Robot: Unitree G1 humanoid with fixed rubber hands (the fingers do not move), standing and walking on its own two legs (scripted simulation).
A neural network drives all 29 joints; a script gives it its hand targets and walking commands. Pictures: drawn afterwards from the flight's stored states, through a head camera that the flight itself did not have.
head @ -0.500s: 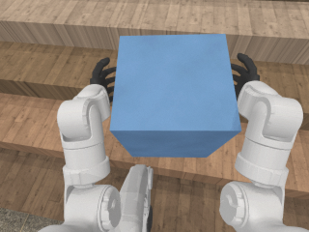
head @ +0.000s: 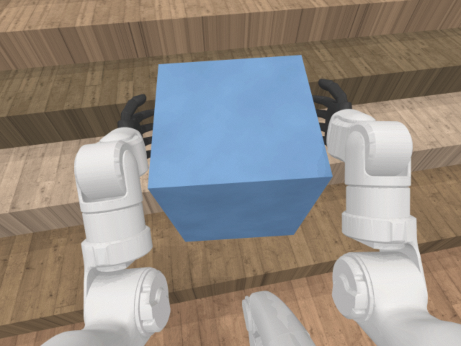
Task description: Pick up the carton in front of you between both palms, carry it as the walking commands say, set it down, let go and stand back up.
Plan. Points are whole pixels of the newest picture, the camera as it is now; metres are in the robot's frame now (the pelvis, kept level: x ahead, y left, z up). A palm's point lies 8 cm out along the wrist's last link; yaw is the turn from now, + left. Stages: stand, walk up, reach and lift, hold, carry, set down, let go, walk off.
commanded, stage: carry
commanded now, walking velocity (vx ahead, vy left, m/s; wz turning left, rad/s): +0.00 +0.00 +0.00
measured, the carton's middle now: (235, 161) +0.40 -0.06 +0.11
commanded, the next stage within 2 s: none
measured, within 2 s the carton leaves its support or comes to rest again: neither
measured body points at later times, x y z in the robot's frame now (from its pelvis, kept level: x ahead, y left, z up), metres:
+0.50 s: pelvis +0.17 +0.03 +0.11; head +0.19 +0.04 +0.56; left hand +0.53 +0.24 +0.24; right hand +0.58 -0.06 +0.24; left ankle +0.21 +0.12 -0.62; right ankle +0.17 -0.10 -0.61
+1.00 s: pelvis +0.19 +0.02 +0.11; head +0.16 +0.02 +0.56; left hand +0.53 +0.19 +0.24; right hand +0.55 -0.11 +0.24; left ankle +0.21 +0.12 -0.62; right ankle +0.18 -0.09 -0.62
